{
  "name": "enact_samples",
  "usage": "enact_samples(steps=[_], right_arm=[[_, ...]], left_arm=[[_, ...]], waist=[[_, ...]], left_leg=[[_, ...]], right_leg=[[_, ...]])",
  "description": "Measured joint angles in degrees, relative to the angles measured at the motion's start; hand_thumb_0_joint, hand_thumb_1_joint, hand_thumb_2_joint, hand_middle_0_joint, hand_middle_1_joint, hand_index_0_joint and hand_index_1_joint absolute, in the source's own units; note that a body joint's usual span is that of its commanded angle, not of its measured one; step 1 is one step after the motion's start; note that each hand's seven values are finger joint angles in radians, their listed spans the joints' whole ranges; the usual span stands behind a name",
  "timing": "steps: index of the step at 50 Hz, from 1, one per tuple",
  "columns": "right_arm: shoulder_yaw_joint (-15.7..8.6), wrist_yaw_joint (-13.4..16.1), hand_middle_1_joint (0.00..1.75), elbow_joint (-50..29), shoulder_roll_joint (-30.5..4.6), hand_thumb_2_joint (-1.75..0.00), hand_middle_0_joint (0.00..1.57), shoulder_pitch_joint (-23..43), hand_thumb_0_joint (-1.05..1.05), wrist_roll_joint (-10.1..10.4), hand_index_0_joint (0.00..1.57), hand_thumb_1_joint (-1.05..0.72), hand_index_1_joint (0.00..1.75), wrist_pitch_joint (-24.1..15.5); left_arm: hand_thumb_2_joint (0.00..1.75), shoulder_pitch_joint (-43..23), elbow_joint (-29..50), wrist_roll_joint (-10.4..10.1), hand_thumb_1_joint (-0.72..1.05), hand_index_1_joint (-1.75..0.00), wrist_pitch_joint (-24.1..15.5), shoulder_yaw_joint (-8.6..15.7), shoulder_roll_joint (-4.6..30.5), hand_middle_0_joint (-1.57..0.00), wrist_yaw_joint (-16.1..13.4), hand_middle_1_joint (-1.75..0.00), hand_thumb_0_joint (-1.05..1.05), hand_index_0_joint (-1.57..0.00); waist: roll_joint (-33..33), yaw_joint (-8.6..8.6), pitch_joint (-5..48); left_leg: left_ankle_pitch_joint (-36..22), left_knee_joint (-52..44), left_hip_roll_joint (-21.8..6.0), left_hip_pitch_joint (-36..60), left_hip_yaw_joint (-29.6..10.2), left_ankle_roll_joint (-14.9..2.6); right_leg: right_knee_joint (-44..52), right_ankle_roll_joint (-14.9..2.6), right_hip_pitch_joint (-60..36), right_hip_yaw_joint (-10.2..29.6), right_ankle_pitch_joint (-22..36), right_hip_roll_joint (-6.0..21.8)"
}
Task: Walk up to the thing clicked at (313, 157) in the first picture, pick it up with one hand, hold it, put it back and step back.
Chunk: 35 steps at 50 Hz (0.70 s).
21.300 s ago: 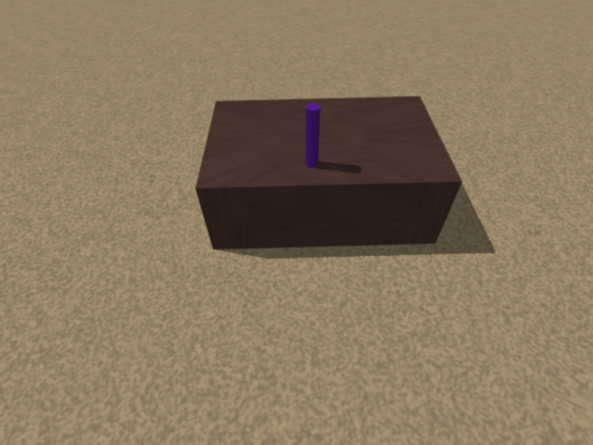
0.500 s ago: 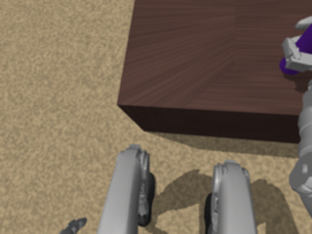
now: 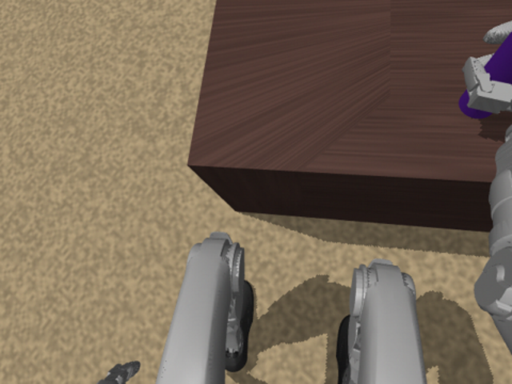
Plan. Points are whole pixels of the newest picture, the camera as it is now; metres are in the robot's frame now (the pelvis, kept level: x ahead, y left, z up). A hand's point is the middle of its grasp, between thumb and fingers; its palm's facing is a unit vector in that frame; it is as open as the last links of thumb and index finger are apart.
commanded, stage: loosen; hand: right
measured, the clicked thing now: out of the picture +0.55 -0.23 +0.06
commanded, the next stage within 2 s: open in 0.18 s
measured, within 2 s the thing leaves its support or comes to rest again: neither
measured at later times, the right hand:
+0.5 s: hand (493, 71) +0.55 -0.22 +0.01, palm faces +0.22 +0.98 -0.01, open 8.9 cm
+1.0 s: hand out of the picture +0.55 -0.26 +0.08, palm faces +0.29 +0.96 -0.05, open 16.3 cm
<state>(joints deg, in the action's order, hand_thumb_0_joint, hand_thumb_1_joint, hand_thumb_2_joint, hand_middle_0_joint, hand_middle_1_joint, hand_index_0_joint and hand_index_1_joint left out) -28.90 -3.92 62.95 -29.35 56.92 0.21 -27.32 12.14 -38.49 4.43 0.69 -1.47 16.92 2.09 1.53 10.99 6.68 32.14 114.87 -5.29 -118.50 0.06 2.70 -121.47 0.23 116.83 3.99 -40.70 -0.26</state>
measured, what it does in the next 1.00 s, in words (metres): stands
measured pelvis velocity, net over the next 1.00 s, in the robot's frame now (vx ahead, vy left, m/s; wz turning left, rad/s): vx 0.00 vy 0.00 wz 0.01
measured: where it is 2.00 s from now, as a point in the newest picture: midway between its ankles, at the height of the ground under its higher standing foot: (291, 361)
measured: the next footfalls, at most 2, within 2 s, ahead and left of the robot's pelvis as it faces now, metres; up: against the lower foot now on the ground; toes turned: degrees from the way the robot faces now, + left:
none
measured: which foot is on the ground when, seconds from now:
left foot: down 0.00-1.00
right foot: down 0.00-1.00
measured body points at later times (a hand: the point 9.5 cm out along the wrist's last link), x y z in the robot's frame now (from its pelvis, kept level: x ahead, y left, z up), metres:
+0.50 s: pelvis +0.00 +0.00 -0.01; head +0.22 -0.04 +0.38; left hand +0.05 +0.28 -0.12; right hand +0.53 -0.27 +0.01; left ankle +0.12 +0.15 -0.39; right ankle +0.07 -0.12 -0.39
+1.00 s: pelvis +0.00 +0.00 +0.03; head +0.22 -0.03 +0.42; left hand +0.05 +0.29 -0.09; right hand +0.53 -0.31 +0.08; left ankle +0.12 +0.15 -0.39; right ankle +0.07 -0.12 -0.39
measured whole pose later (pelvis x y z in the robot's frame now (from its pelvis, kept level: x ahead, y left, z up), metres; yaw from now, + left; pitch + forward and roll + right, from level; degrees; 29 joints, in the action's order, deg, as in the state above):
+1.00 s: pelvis +0.00 +0.00 +0.03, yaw +1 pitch +35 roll +5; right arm -32.8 -6.1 55.6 -33.9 55.5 0.9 -19.9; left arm 12.1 -37.6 2.0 3.0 -0.7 17.0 0.2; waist 1.9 9.8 6.9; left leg 31.6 109.6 -4.6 -112.7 0.4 3.0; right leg -116.5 -0.1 111.0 3.8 -40.5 0.6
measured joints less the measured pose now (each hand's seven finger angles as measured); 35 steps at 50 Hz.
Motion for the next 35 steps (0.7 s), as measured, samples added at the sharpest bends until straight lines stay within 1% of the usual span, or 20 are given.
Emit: enact_samples(steps=[6, 11, 14, 17, 20, 23, 27, 31, 35], right_arm=[[0.09, -0.26, 1.11, -0.43, 0.23, -1.14, 0.95, -0.02, 0.0, 0.32, 0.96, -0.05, 1.09, -0.45], [0.42, -0.2, 1.09, -0.45, 0.17, -1.11, 0.96, 0.37, 0.0, 0.15, 0.96, -0.05, 1.08, -0.43], [0.64, -0.03, 1.05, -0.37, 0.07, -1.03, 0.97, 0.66, 0.0, 0.11, 0.98, -0.06, 1.03, -0.16], [0.9, 0.08, 0.98, -0.35, -0.02, -0.91, 0.99, 0.87, 0.0, 0.08, 1.0, -0.05, 0.97, 0.03], [1.04, 0.16, 0.89, -0.42, -0.01, -0.77, 0.98, 0.94, 0.0, 0.07, 0.98, -0.03, 0.88, 0.2], [1.12, 0.23, 0.78, -0.5, 0.1, -0.63, 0.93, 0.95, 0.0, 0.12, 0.92, 0.01, 0.77, 0.4], [1.22, 0.38, 0.64, -0.22, 0.12, -0.49, 0.82, 1.03, 0.0, 0.06, 0.8, 0.07, 0.63, 0.35], [1.15, 0.47, 0.51, -0.48, 0.06, -0.38, 0.68, 0.97, -0.01, 0.12, 0.67, 0.13, 0.51, 0.45], [1.22, 0.4, 0.41, -0.09, -0.05, -0.31, 0.55, 1.18, -0.01, 0.08, 0.53, 0.17, 0.4, 0.35]], left_arm=[[0.9, 0.04, 0.04, -0.05, 0.89, -0.31, 0.1, 0.07, 0.12, -0.22, 0.07, -0.31, 0.01, -0.21], [0.89, -0.26, 0.2, 0.01, 0.9, -0.31, 0.33, 0.14, 0.23, -0.22, 0.18, -0.31, 0.01, -0.22], [0.89, -0.38, 0.42, -0.11, 0.91, -0.31, 0.38, 0.17, 0.26, -0.22, 0.19, -0.31, 0.01, -0.22], [0.89, -0.49, 0.55, -0.16, 0.92, -0.31, 0.35, 0.16, 0.25, -0.22, 0.22, -0.31, 0.01, -0.23], [0.89, -0.53, 0.65, -0.17, 0.92, -0.31, 0.43, 0.06, 0.22, -0.22, 0.19, -0.31, 0.01, -0.23], [0.89, -0.43, 0.68, -0.19, 0.92, -0.31, 0.52, -0.02, 0.17, -0.22, 0.2, -0.31, 0.01, -0.22], [0.9, -0.26, 0.66, -0.17, 0.91, -0.31, 0.64, -0.07, 0.11, -0.22, 0.26, -0.31, 0.01, -0.22], [0.9, -0.1, 0.62, -0.14, 0.9, -0.31, 0.86, -0.05, 0.1, -0.22, 0.35, -0.31, 0.01, -0.22], [0.9, 0.08, 0.47, -0.1, 0.9, -0.31, 1.04, 0.0, 0.16, -0.22, 0.38, -0.31, 0.01, -0.22]], waist=[[-0.23, -0.11, -0.03], [-0.29, -0.13, -0.12], [-0.31, -0.19, -0.15], [-0.31, -0.19, -0.08], [-0.3, -0.18, -0.13], [-0.3, -0.16, -0.06], [-0.25, -0.12, 0.01], [-0.24, -0.09, -0.09], [-0.23, -0.15, -0.21]], left_leg=[[0.17, 0.7, -0.06, -0.37, -0.09, 0.0], [0.06, 1.13, -0.15, -0.75, -0.12, -0.01], [-0.08, 1.22, -0.12, -0.91, -0.13, 0.06], [-0.18, 1.21, -0.14, -1.11, -0.18, 0.02], [-0.21, 1.18, -0.14, -1.05, -0.2, 0.09], [-0.18, 1.17, -0.15, -0.99, -0.21, 0.11], [-0.14, 1.19, -0.18, -0.93, -0.2, 0.11], [-0.18, 1.25, -0.18, -1.08, -0.25, 0.07], [-0.19, 1.4, -0.17, -1.19, -0.29, 0.08]], right_leg=[[-0.64, 0.05, 0.35, 0.0, -0.13, -0.11], [-1.09, 0.04, 0.81, 0.03, 0.05, -0.25], [-1.25, -0.02, 1.02, 0.04, 0.15, -0.25], [-1.25, -0.04, 1.24, -0.01, 0.28, -0.28], [-1.24, -0.09, 1.21, -0.03, 0.31, -0.29], [-1.25, -0.11, 1.17, -0.04, 0.29, -0.3], [-1.3, -0.14, 1.16, -0.02, 0.27, -0.34], [-1.32, -0.13, 1.3, -0.07, 0.33, -0.36], [-1.43, -0.11, 1.36, -0.09, 0.35, -0.37]])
